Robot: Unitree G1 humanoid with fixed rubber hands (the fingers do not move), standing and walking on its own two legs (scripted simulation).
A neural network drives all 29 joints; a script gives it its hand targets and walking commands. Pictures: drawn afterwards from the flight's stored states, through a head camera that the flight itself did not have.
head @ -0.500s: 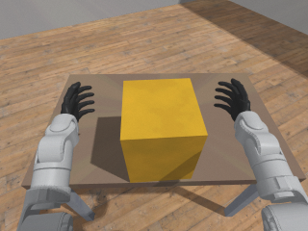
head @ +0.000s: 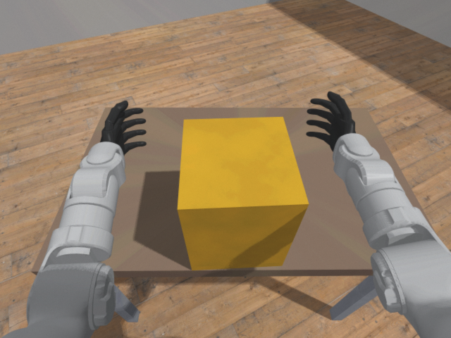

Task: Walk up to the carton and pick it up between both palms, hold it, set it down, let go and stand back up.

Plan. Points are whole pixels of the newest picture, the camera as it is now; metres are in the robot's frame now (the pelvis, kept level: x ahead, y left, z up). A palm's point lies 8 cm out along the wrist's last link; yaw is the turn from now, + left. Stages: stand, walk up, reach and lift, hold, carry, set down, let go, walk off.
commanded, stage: reach and lift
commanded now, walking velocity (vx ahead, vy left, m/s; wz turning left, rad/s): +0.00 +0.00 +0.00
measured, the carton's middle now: (235, 196) +0.40 +0.01 +0.00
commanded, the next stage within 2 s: none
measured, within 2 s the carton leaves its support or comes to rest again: neither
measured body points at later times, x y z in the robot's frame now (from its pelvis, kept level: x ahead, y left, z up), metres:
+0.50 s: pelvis -0.02 +0.01 -0.02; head +0.03 +0.02 +0.43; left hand +0.40 +0.21 +0.04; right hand +0.43 -0.15 +0.05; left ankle -0.01 +0.13 -0.75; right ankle -0.02 -0.10 -0.75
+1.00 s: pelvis -0.03 +0.00 -0.03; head +0.04 +0.00 +0.41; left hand +0.41 +0.19 +0.02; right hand +0.43 -0.13 +0.03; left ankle -0.01 +0.13 -0.75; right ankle -0.02 -0.10 -0.75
